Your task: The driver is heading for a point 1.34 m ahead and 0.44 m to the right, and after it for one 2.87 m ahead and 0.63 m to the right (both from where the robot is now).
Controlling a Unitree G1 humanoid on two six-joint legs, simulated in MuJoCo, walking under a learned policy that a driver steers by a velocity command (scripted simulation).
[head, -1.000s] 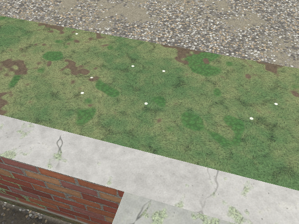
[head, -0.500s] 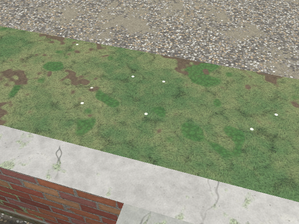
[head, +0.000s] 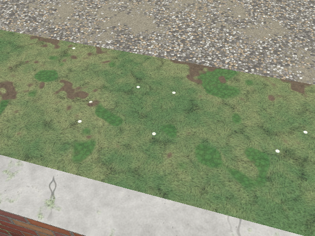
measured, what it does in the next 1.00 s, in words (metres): walks ahead: right foot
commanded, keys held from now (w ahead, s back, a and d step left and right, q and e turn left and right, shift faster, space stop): w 0.84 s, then w+e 0.16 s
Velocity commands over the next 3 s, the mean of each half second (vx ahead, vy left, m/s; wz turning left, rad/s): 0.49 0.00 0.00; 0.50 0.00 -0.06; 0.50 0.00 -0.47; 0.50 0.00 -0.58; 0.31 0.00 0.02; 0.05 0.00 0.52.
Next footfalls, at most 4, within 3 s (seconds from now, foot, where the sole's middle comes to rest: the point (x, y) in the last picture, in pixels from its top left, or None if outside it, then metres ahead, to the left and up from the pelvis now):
0.44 right None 0.44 -0.17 -0.76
1.04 left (175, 183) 0.76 -0.03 -0.76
1.60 right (222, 146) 0.98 -0.27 -0.76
2.14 left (224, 97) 1.35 -0.33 -0.76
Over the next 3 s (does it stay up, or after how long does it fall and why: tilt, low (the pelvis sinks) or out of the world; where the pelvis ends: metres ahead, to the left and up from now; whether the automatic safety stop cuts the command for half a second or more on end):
stays up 1.24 -0.37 0.02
